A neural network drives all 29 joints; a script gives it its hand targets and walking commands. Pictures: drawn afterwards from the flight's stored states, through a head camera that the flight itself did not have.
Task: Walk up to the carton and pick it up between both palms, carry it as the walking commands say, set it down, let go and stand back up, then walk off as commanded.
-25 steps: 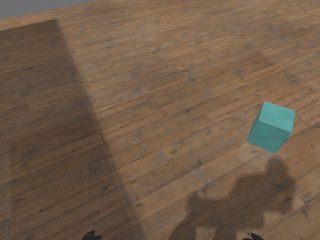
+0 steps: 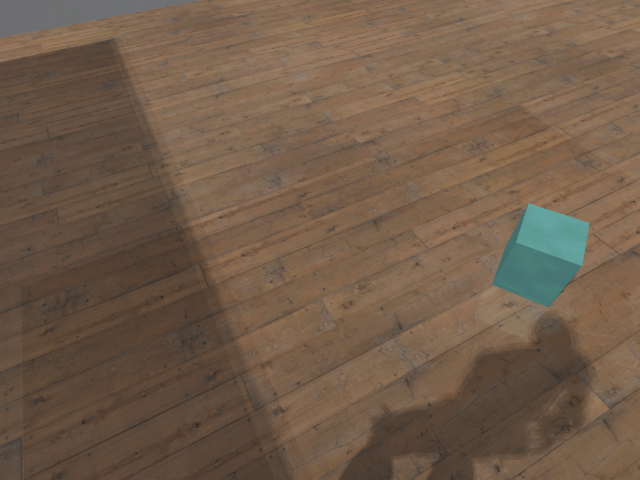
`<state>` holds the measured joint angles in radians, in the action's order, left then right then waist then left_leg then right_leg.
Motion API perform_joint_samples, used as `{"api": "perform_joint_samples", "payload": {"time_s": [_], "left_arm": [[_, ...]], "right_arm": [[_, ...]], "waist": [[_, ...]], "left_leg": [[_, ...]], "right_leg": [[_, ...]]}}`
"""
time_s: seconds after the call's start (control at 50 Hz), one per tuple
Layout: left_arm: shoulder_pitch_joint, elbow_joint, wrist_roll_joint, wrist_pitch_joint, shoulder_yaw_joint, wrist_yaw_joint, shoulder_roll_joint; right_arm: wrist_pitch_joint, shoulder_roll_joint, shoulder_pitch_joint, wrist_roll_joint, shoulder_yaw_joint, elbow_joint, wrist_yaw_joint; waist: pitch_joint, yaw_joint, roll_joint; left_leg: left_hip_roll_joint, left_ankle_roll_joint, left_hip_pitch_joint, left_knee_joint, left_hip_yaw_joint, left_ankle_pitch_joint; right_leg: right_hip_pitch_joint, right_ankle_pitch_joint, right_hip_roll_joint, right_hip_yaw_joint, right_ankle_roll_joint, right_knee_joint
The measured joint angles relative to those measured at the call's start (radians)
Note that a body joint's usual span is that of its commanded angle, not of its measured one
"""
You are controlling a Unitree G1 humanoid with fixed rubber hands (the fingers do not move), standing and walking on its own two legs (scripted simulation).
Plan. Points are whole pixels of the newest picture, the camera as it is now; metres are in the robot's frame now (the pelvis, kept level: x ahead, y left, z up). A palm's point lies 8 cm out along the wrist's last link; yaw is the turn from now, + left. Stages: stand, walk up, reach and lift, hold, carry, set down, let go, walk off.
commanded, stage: stand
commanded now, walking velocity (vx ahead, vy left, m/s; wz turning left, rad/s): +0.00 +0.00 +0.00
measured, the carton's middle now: (538, 255) +0.94 -0.73 -0.65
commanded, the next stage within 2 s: walk up in 0.24 s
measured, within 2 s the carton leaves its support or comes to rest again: neither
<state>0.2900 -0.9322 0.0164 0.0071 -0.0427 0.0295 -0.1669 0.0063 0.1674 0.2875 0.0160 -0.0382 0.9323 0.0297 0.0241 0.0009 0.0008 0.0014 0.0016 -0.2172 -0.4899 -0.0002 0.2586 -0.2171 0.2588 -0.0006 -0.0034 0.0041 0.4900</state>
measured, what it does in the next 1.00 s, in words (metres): steps to the right, turning right: right foot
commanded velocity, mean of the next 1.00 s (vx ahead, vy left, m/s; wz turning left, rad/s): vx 0.20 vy -0.16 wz -0.28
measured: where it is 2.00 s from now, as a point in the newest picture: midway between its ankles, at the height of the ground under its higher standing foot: (474, 409)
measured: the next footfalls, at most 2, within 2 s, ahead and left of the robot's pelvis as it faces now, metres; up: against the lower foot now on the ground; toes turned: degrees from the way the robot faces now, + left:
right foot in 0.84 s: +0.07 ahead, -0.35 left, +0.00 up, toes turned -19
left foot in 1.38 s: +0.42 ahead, -0.22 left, +0.00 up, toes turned -17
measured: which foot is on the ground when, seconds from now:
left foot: down 0.00-0.82, up 0.84-1.00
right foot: down 0.00-0.44, up 0.46-0.82, down 0.84-1.00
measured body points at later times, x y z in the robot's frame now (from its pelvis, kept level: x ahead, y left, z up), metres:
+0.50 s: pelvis -0.01 -0.01 +0.00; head +0.01 +0.00 +0.45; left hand +0.01 +0.22 -0.16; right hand -0.02 -0.24 -0.15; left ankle +0.00 +0.12 -0.74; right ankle -0.02 -0.12 -0.70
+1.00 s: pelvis +0.05 -0.22 -0.01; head +0.06 -0.25 +0.44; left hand +0.16 +0.01 -0.14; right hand +0.06 -0.50 -0.15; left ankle +0.07 -0.06 -0.64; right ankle +0.03 -0.34 -0.74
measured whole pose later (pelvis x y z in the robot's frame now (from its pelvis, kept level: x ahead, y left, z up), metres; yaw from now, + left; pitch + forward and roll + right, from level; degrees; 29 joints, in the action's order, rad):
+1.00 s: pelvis +0.05 -0.22 -0.01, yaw -17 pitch +2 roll +0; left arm 0.30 -0.96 0.01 0.03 -0.03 -0.04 -0.19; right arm 0.05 0.29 0.20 0.07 -0.05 0.91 -0.03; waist 0.00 -0.01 -0.07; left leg 0.15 -0.02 -0.57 -1.23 0.06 0.29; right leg -0.34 0.27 -0.03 -0.03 0.00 0.58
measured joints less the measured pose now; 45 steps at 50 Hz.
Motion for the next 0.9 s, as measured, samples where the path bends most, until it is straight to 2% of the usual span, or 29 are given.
{"api": "perform_joint_samples", "payload": {"time_s": [0.44, 0.48, 0.5, 0.56, 0.62, 0.66, 0.7, 0.78, 0.8, 0.82, 0.84, 0.86, 0.88, 0.9], "left_arm": [[0.014, -0.152, -0.010, -0.004, 0.015, 0.012, 0.034], [0.017, -0.114, 0.010, -0.038, -0.005, -0.014, 0.015], [0.012, -0.090, 0.028, -0.058, -0.015, -0.033, -0.003], [-0.041, -0.010, 0.057, -0.096, -0.043, -0.091, -0.061], [-0.111, 0.050, 0.051, -0.103, -0.061, -0.124, -0.103], [-0.147, 0.077, 0.037, -0.103, -0.062, -0.139, -0.114], [-0.172, 0.099, 0.020, -0.100, -0.055, -0.155, -0.113], [-0.201, 0.131, 0.000, -0.086, -0.029, -0.169, -0.100], [-0.202, 0.134, -0.001, -0.079, -0.023, -0.164, -0.098], [-0.200, 0.134, -0.002, -0.067, -0.017, -0.154, -0.099], [-0.196, 0.130, -0.002, -0.049, -0.013, -0.141, -0.105], [-0.194, 0.115, -0.003, -0.029, -0.008, -0.124, -0.102], [-0.181, 0.093, -0.010, -0.015, -0.001, -0.108, -0.092], [-0.156, 0.067, -0.012, -0.005, 0.007, -0.095, -0.080]], "right_arm": [[-0.002, -0.037, 0.014, 0.000, 0.016, 0.144, 0.009], [-0.001, -0.028, 0.006, -0.015, 0.018, 0.120, 0.047], [-0.002, -0.017, 0.013, -0.021, 0.014, 0.118, 0.067], [-0.019, 0.033, 0.071, -0.015, -0.003, 0.142, 0.098], [-0.018, 0.087, 0.139, 0.002, -0.008, 0.166, 0.089], [-0.009, 0.117, 0.173, 0.015, -0.014, 0.169, 0.077], [0.000, 0.140, 0.192, 0.026, -0.023, 0.164, 0.070], [0.011, 0.176, 0.192, 0.029, -0.041, 0.143, 0.050], [0.011, 0.183, 0.186, 0.029, -0.044, 0.137, 0.042], [0.009, 0.188, 0.180, 0.033, -0.045, 0.130, 0.032], [0.008, 0.190, 0.175, 0.041, -0.044, 0.119, 0.020], [0.003, 0.193, 0.151, 0.048, -0.040, 0.104, 0.007], [-0.001, 0.192, 0.115, 0.048, -0.034, 0.084, -0.004], [0.000, 0.186, 0.071, 0.047, -0.028, 0.061, -0.014]], "waist": [[0.016, -0.003, 0.004], [0.021, -0.006, 0.009], [0.017, -0.006, 0.012], [0.000, 0.001, 0.020], [-0.005, -0.001, 0.023], [-0.007, -0.012, 0.017], [-0.006, -0.029, 0.006], [-0.015, -0.066, -0.019], [-0.021, -0.072, -0.025], [-0.028, -0.074, -0.028], [-0.037, -0.066, -0.022], [-0.032, -0.057, -0.026], [-0.023, -0.054, -0.035], [-0.019, -0.054, -0.042]], "left_leg": [[0.000, -0.001, 0.026, 0.038, 0.001, -0.024], [0.023, -0.006, -0.001, 0.010, 0.019, -0.014], [0.043, -0.013, -0.011, 0.003, 0.029, -0.008], [0.109, -0.049, -0.025, -0.013, 0.046, 0.003], [0.167, -0.082, -0.016, -0.028, 0.054, 0.018], [0.206, -0.107, 0.002, -0.027, 0.059, 0.026], [0.242, -0.132, 0.030, -0.009, 0.067, 0.027], [0.305, -0.175, 0.088, 0.032, 0.097, 0.034], [0.320, -0.174, 0.093, 0.025, 0.105, 0.048], [0.334, -0.154, 0.085, -0.012, 0.110, 0.088], [0.338, -0.113, 0.047, -0.108, 0.102, 0.185], [0.325, -0.078, -0.022, -0.272, 0.061, 0.280], [0.293, -0.052, -0.099, -0.448, 0.014, 0.320], [0.254, -0.032, -0.171, -0.595, -0.012, 0.303]], "right_leg": [[0.023, -0.023, -0.001, 0.001, -0.001, -0.033], [-0.098, 0.110, 0.015, -0.009, -0.017, 0.218], [-0.174, 0.127, 0.024, -0.012, -0.031, 0.371], [-0.360, 0.060, 0.021, -0.007, -0.056, 0.703], [-0.462, -0.010, -0.019, 0.027, -0.075, 0.839], [-0.475, -0.057, -0.052, 0.043, -0.088, 0.792], [-0.442, -0.077, -0.088, 0.033, -0.094, 0.648], [-0.305, 0.009, -0.133, -0.031, -0.079, 0.332], [-0.264, 0.036, -0.133, -0.049, -0.074, 0.278], [-0.222, 0.064, -0.129, -0.064, -0.068, 0.232], [-0.188, 0.088, -0.121, -0.064, -0.062, 0.187], [-0.219, 0.050, -0.108, -0.053, -0.058, 0.225], [-0.246, 0.057, -0.098, -0.049, -0.051, 0.279], [-0.252, 0.070, -0.088, -0.046, -0.042, 0.294]]}}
